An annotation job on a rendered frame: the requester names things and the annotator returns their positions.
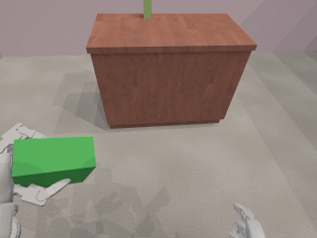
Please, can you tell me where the sponge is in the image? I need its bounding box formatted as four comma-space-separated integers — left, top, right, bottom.
12, 136, 97, 188

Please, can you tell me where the robot left hand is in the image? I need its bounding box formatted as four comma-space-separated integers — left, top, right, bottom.
0, 122, 71, 207

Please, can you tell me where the table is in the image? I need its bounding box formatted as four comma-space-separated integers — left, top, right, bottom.
86, 13, 257, 129

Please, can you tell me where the robot right hand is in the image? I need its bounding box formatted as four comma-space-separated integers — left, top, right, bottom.
229, 202, 266, 238

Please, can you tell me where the left robot forearm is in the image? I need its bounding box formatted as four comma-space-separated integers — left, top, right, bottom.
0, 202, 22, 238

